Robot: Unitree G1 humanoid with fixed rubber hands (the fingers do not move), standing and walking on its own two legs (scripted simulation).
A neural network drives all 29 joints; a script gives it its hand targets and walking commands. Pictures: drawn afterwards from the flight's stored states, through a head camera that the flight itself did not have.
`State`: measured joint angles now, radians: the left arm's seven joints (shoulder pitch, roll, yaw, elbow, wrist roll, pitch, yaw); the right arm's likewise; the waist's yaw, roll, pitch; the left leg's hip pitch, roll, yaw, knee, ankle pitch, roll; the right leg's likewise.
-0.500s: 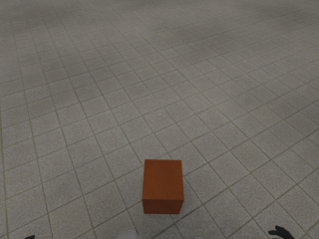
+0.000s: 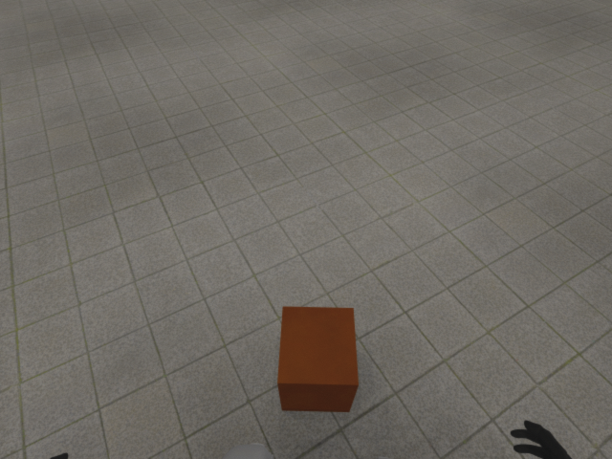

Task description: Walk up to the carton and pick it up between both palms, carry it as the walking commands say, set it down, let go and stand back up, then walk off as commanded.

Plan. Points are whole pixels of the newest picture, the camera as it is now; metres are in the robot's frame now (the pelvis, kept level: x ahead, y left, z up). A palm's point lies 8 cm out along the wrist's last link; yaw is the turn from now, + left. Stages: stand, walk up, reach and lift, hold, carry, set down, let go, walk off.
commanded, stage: reach and lift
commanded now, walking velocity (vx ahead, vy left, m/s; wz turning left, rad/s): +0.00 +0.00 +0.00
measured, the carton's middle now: (316, 360) +0.47 +0.01 -0.60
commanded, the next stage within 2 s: none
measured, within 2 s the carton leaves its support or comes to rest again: neither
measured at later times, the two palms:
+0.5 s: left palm (101, 430) +0.16 +0.29 -0.09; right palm (532, 423) +0.22 -0.29 -0.09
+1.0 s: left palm (164, 341) +0.31 +0.27 -0.13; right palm (463, 347) +0.34 -0.24 -0.13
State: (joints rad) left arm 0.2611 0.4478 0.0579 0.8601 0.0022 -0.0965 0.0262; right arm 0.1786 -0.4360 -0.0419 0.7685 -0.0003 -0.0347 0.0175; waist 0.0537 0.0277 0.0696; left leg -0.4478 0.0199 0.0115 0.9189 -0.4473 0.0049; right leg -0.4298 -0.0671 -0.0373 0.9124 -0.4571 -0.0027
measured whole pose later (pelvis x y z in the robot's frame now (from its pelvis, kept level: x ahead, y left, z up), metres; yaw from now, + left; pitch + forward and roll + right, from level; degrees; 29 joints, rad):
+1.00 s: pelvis -0.04 +0.01 -0.03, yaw -1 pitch +20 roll -1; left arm -0.52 0.30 0.13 0.64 -0.02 0.13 0.03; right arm -0.55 -0.35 -0.17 0.74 0.00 0.06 0.00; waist 0.05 0.00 0.19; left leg -1.03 0.02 0.01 1.06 -0.38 0.00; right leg -1.00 -0.07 -0.02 1.03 -0.38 0.04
